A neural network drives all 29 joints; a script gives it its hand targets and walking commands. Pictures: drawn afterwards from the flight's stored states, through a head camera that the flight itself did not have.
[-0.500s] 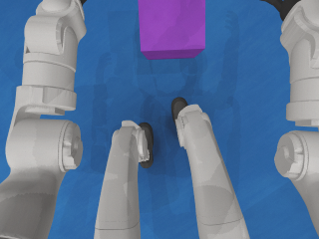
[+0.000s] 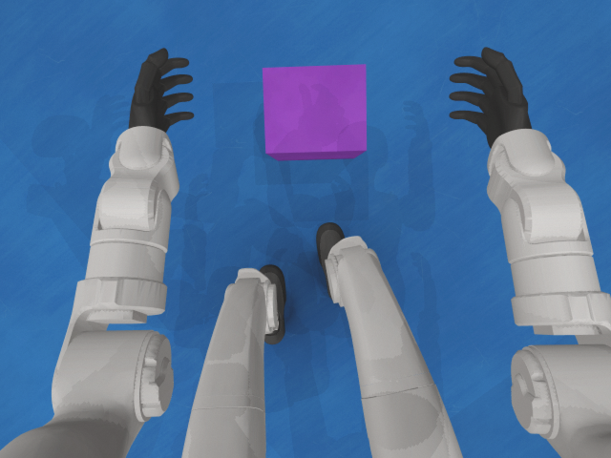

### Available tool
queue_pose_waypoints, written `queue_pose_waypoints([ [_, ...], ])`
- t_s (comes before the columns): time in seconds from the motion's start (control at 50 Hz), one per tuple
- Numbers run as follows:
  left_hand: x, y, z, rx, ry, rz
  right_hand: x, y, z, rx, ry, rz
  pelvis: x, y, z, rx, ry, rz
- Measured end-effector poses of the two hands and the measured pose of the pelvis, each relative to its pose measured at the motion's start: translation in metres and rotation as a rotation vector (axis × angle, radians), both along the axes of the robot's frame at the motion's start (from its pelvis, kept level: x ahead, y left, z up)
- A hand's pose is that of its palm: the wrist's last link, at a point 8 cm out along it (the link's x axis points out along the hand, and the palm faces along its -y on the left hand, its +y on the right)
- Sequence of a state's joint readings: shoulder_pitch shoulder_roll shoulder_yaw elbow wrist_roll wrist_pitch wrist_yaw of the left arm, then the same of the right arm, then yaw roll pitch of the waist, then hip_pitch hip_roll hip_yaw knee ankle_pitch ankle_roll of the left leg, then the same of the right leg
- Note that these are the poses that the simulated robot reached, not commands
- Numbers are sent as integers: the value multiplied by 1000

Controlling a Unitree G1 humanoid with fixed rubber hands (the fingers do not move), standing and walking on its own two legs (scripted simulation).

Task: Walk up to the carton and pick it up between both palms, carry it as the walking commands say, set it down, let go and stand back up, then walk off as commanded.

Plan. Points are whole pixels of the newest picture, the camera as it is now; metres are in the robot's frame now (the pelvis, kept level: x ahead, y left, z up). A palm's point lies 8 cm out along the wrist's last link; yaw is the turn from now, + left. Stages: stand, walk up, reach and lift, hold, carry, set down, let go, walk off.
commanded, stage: let go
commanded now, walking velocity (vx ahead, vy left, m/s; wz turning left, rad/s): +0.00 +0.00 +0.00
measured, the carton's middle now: (315, 120) +0.51 -0.05 -0.55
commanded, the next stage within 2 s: stand in 1.08 s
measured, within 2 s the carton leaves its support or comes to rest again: neither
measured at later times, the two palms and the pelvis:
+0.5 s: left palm (34, 304) +0.31 +0.20 +0.00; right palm (608, 317) +0.25 -0.23 +0.01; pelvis +0.06 +0.00 +0.08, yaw -1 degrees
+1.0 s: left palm out of the picture +0.25 +0.27 +0.03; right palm (565, 351) +0.24 -0.19 +0.03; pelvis +0.09 +0.04 +0.10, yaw -1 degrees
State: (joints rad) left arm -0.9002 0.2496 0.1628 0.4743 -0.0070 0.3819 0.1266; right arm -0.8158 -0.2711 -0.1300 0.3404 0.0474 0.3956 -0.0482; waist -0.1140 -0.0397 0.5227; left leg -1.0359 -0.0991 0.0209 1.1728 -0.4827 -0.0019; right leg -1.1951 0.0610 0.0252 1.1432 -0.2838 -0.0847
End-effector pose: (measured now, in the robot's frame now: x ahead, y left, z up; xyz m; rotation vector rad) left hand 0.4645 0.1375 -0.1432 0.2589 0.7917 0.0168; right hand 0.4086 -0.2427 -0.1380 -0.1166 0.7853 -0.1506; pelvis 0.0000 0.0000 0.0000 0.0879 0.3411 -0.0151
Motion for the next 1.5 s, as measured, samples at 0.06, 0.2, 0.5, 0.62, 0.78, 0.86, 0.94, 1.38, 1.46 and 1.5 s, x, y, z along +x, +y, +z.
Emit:
queue_pose_waypoints([
  [0.06, -30, 10, 7, 35, 46, 7, -24, -2, 8, -10, 47, 25, 9, -1, 9, -1, -38, -2],
  [0.2, -92, 33, 45, 61, 93, -12, -88, 0, 34, 14, 142, 45, 24, -2, 33, -12, -117, -23],
  [0.5, -151, 59, 141, -61, 0, 6, -160, 9, 143, -15, 61, 2, 58, 2, 80, -75, -238, -3],
  [0.62, -197, 85, 148, -61, 45, 44, -186, 22, 157, -28, 86, 34, 66, 9, 92, -91, -337, 3],
  [0.78, -231, 114, 163, -58, 44, 79, -195, 36, 162, -42, 99, 71, 77, 23, 98, -108, -454, 3],
  [0.86, -231, 125, 166, -57, 45, 86, -187, 43, 165, -43, 94, 79, 83, 30, 99, -116, -490, -4],
  [0.94, -224, 129, 171, -64, 22, 93, -176, 51, 168, -39, 77, 88, 89, 35, 99, -125, -514, -8],
  [1.38, -229, 189, 150, 67, 94, 211, -177, 10, 151, -159, 99, -66, 137, 51, 98, -117, -362, 4],
  [1.46, -245, 196, 149, 96, 117, 218, -182, 7, 153, -173, 92, -79, 133, 52, 100, -109, -371, -5],
  [1.5, -255, 199, 147, 100, 130, 227, -185, 8, 153, -176, 90, -69, 130, 53, 99, -109, -372, 0],
])
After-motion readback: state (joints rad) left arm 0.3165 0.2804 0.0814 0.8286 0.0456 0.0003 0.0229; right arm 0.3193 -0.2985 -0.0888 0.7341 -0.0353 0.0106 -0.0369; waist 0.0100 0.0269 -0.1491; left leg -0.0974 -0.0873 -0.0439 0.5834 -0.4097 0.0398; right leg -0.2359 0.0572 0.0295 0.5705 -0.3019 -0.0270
